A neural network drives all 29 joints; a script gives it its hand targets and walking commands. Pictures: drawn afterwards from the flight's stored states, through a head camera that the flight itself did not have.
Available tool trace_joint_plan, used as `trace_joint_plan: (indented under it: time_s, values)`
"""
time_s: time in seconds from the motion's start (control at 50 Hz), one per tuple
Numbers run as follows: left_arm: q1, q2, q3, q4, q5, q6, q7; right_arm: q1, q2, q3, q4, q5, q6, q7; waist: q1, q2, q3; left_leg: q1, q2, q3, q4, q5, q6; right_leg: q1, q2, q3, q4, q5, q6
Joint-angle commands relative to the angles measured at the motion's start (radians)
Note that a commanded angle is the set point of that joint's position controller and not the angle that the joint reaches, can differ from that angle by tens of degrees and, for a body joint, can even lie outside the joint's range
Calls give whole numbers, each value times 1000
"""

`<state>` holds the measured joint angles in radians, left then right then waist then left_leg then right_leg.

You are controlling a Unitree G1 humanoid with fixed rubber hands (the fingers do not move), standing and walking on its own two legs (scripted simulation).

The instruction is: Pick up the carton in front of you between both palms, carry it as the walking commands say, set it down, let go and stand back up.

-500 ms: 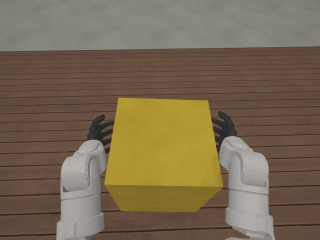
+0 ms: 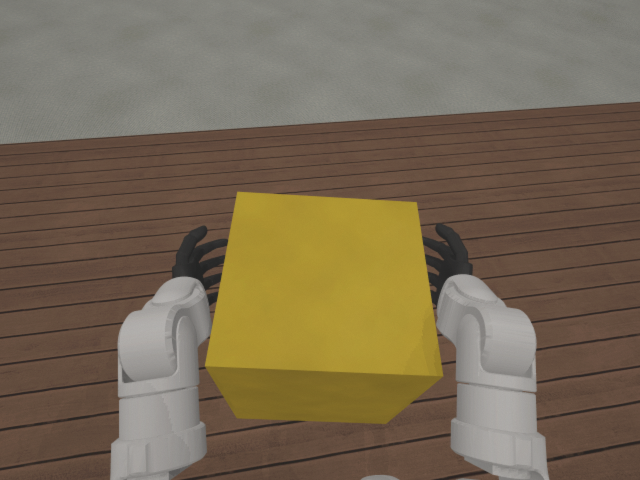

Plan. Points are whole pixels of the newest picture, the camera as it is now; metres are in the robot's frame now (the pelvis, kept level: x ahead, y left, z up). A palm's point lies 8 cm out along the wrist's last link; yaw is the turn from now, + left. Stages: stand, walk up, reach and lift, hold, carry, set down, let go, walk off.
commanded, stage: carry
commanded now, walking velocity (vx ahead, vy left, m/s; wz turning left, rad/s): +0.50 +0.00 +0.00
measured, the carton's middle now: (319, 319) +0.32 -0.01 +0.02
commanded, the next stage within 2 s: none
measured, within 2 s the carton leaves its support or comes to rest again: neither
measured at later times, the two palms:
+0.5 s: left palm (220, 174) +0.56 +0.13 +0.05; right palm (401, 160) +0.58 -0.17 +0.05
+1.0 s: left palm (214, 138) +0.62 +0.13 +0.08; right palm (396, 131) +0.62 -0.17 +0.08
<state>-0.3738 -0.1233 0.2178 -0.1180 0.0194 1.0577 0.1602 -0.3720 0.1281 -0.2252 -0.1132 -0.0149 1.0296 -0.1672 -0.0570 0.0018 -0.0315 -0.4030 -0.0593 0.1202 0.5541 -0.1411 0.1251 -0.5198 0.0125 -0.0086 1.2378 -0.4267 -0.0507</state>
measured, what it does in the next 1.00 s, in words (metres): goes down: right foot, then left foot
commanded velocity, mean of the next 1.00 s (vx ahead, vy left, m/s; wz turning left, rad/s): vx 0.02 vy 0.00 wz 0.00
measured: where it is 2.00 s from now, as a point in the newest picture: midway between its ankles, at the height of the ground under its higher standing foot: (299, 403)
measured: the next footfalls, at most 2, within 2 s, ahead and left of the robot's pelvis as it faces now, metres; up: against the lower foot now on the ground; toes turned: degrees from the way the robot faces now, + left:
right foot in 0.30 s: +0.34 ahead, -0.09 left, -0.03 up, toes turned -4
left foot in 0.50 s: +0.27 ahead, +0.08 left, -0.02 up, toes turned +2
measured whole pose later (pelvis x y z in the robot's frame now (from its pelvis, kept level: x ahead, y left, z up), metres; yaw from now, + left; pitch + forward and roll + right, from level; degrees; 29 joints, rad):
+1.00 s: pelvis +0.30 -0.02 -0.02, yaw +1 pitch +4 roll +0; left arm -0.40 -0.12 0.22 -0.06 0.05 1.07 0.15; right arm -0.40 0.13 -0.24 -0.04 -0.05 1.03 -0.14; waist 0.00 -0.01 -0.11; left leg -0.25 -0.02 0.02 0.60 -0.32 0.02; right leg -0.35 0.02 -0.11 0.56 -0.18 -0.09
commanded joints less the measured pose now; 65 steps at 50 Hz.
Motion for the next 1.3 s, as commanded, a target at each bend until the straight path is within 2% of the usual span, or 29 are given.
trace_joint_plan:
  time_s: [0.0,0.04,0.08,0.12,0.16,0.2,0.24,0.26,0.28,0.3,0.32,0.34,0.36,0.38,0.4,0.42,0.46,0.48,0.52,0.54,0.56,0.58,0.66,0.78,1.02,1.22,1.24,1.28]
  values:
    - [-552,-736,-589,-92,-111,-51,-13,-627,796,707,-110,263,-23,78,18,66,-376,371,310,-382,-205,275,107,-128,-53,5,-143,59,18]
    - [-531,-740,-601,-88,-103,-62,-13,-600,796,708,-94,260,-32,85,4,89,-371,421,296,-331,-191,418,103,-167,-56,-16,-244,130,27]
    - [-520,-736,-613,-100,-106,-69,-12,-567,790,702,-84,251,-36,86,-4,91,-363,460,263,-254,-141,650,75,-179,-40,-44,-354,240,29]
    - [-522,-717,-623,-120,-115,-70,-10,-542,770,689,-88,240,-37,80,-14,111,-361,489,214,-179,-94,779,43,-159,-7,-84,-470,352,26]
    - [-511,-693,-627,-128,-121,-64,-8,-498,742,669,-79,220,-33,70,-27,125,-355,490,171,-115,-50,782,18,-94,29,-128,-599,462,22]
    - [-498,-666,-622,-125,-122,-53,-9,-460,709,651,-65,198,-25,59,-25,140,-341,461,156,-93,5,707,3,7,50,-142,-710,555,11]
    - [-476,-639,-605,-111,-115,-40,-10,-450,685,639,-50,180,-13,49,32,120,-346,393,143,-61,153,632,-40,208,53,-158,-881,704,7]
    - [-469,-628,-593,-108,-114,-32,-10,-459,673,635,-54,171,-6,44,65,83,-366,318,126,-47,263,498,-64,359,15,-147,-927,809,8]
    - [-458,-607,-577,-94,-113,-24,-12,-470,649,621,-53,160,2,37,79,-11,-404,153,99,-41,404,147,-89,555,-149,-25,-816,1234,-1]
    - [-480,-585,-563,-78,-103,-17,-8,-473,674,616,-28,163,17,33,75,-172,-495,-73,16,-87,546,-478,-137,805,-391,207,-605,1808,-141]
    - [-451,-593,-574,-67,-121,-14,-4,-448,666,614,-21,170,25,30,89,-215,-571,-126,4,-168,612,-545,-142,840,-433,301,-634,1708,-248]
    - [-441,-629,-583,-63,-145,-18,-8,-472,684,622,-41,176,28,28,94,-186,-539,-136,22,-167,580,-523,-134,768,-390,295,-696,1475,-251]
    - [-476,-676,-591,-78,-163,-25,-16,-507,723,625,-57,177,24,29,84,-133,-510,-128,49,-164,513,-497,-126,701,-356,269,-736,1293,-226]
    - [-524,-725,-610,-99,-177,-34,-26,-528,755,629,-66,177,16,34,72,-93,-492,-84,72,-168,383,-449,-122,630,-323,235,-762,1195,-191]
    - [-567,-768,-631,-112,-190,-43,-38,-542,788,633,-64,172,7,40,65,-80,-488,-14,71,-161,258,-414,-122,563,-295,190,-786,1108,-163]
    - [-602,-790,-647,-125,-203,-54,-50,-555,807,641,-69,170,-4,47,67,-78,-496,64,52,-138,187,-374,-121,512,-278,155,-796,1057,-152]
    - [-625,-805,-681,-147,-219,-72,-64,-553,830,667,-75,173,-24,56,64,-104,-520,140,38,-113,92,-278,-114,482,-259,102,-781,1021,-150]
    - [-620,-803,-693,-152,-221,-77,-67,-543,830,675,-78,174,-32,57,62,-101,-530,173,38,-102,28,-186,-113,474,-239,69,-756,1013,-140]
    - [-607,-784,-701,-157,-216,-78,-70,-526,804,677,-83,161,-42,52,69,-85,-514,182,72,-147,-63,-19,-110,504,-197,39,-708,1065,-108]
    - [-586,-766,-698,-150,-213,-76,-69,-515,787,677,-87,154,-41,51,79,-76,-507,203,95,-159,-32,102,-102,491,-184,42,-689,1091,-94]
    - [-566,-751,-692,-147,-208,-72,-68,-504,771,674,-91,149,-39,48,79,-34,-509,230,130,-172,30,274,-86,462,-173,28,-666,1064,-78]
    - [-548,-735,-684,-137,-204,-67,-65,-484,753,666,-84,144,-34,46,73,-13,-509,241,150,-181,46,370,-73,438,-161,23,-651,1027,-74]
    - [-521,-692,-643,-100,-178,-42,-47,-446,705,630,-46,135,-8,40,58,20,-483,259,166,-188,73,473,-59,378,-145,16,-635,963,-83]
    - [-542,-699,-593,-41,-137,-23,-34,-504,722,610,-8,139,11,45,59,4,-442,227,170,-188,48,409,-71,387,-148,14,-650,941,-78]
    - [-606,-715,-575,-17,-135,-18,-23,-562,735,588,20,139,16,35,54,5,-418,235,188,-199,-9,319,-64,386,-162,36,-704,780,-62]
    - [-626,-711,-546,21,-121,-1,-18,-583,723,558,56,123,33,27,59,-6,-348,180,175,-205,-64,69,-62,358,-168,58,-775,562,-54]
    - [-630,-711,-543,24,-122,-1,-18,-588,725,557,57,122,34,26,58,-6,-350,179,167,-203,-79,-18,-58,348,-160,56,-784,464,-55]
    - [-638,-707,-538,35,-122,-1,-16,-606,723,552,65,118,35,24,59,-5,-316,135,149,-207,-85,-278,-32,302,-141,60,-798,149,-69]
